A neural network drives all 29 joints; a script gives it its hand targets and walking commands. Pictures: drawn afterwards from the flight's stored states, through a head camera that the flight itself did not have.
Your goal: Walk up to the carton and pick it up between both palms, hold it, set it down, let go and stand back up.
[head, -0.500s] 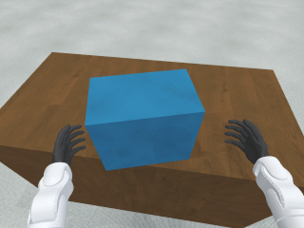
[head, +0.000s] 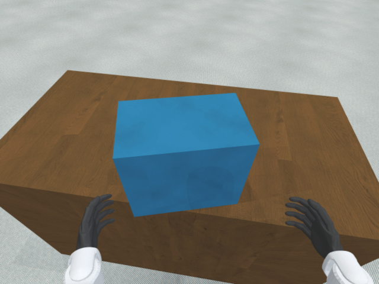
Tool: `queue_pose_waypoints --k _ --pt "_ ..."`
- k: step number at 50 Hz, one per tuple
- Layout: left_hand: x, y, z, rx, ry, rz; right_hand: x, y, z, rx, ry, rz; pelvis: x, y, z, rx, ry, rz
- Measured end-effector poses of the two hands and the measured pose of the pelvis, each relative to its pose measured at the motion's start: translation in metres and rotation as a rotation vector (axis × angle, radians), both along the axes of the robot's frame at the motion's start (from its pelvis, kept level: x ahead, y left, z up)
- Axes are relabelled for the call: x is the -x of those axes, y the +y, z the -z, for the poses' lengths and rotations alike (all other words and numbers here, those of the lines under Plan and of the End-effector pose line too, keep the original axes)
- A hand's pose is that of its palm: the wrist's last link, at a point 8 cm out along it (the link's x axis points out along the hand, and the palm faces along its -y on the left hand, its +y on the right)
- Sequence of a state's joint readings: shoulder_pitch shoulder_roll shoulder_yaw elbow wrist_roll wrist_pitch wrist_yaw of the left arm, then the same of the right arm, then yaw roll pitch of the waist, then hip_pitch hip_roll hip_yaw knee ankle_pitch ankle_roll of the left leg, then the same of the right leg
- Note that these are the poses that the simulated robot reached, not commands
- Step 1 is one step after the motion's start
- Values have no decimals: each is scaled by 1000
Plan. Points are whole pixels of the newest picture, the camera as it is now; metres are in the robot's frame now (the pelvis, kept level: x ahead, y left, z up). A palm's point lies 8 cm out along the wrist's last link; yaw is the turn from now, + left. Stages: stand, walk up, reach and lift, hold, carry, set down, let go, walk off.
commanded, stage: set down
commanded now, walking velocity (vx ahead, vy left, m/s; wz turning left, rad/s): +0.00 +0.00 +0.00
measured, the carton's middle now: (183, 157) +0.40 +0.04 +0.04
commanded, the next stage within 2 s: let go in 1.18 s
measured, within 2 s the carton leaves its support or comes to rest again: neither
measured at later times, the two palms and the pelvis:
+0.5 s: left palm (84, 260) +0.18 +0.23 -0.03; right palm (309, 263) +0.19 -0.23 -0.03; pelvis +0.00 +0.01 +0.00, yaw +0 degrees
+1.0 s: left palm (81, 278) +0.15 +0.24 -0.07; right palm (297, 281) +0.16 -0.21 -0.07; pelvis +0.01 +0.02 +0.00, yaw +0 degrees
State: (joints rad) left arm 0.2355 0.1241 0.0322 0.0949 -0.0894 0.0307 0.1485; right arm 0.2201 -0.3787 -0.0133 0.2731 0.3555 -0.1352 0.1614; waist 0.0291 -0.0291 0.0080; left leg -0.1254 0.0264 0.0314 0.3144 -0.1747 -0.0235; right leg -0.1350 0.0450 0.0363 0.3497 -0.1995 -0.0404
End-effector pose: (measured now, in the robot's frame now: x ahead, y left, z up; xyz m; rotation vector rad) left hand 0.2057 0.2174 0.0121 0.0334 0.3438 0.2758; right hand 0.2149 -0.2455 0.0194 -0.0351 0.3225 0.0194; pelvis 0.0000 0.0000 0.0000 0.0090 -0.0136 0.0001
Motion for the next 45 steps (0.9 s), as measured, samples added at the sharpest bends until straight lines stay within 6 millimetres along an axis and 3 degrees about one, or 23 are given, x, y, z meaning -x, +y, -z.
queue_pose_waypoints --k 9,21,30,45 --pt "11 0 25 3 78 13 15 5 25 17 72 10 3 3 1 -3 -7 9" --pt "19 13 31 -13 118 14 22 19 41 43 129 6 -2 8 0 3 -23 5" --pt "37 16 57 -5 242 41 36 22 56 72 209 31 -6 11 0 4 -25 2" --pt "46 27 73 -29 359 83 50 34 82 106 308 39 -8 17 0 10 -35 -1"
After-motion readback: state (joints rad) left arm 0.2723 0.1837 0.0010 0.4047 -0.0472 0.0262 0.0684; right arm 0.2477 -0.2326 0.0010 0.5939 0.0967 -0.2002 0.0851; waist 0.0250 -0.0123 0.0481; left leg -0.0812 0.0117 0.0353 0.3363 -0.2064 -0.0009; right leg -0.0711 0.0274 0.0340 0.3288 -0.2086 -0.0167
